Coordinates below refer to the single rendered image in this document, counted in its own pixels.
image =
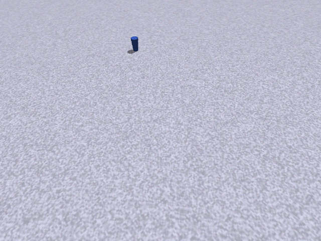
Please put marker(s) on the cup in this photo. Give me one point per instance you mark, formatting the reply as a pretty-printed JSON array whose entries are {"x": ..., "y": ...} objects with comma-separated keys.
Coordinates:
[{"x": 134, "y": 41}]

